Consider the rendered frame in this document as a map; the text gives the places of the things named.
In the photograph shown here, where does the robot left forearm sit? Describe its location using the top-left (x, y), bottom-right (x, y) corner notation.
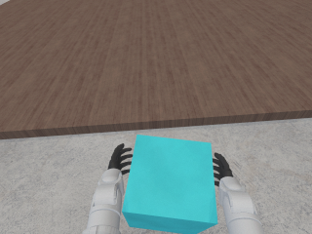
top-left (82, 168), bottom-right (125, 234)

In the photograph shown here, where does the right robot hand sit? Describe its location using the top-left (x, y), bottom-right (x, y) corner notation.
top-left (213, 152), bottom-right (234, 187)

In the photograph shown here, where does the carton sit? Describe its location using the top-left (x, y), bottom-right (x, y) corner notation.
top-left (122, 135), bottom-right (218, 234)

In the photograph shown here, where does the left robot hand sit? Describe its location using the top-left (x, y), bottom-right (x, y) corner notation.
top-left (108, 143), bottom-right (133, 175)

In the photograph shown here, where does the robot right forearm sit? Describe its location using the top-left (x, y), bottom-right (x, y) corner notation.
top-left (218, 176), bottom-right (264, 234)

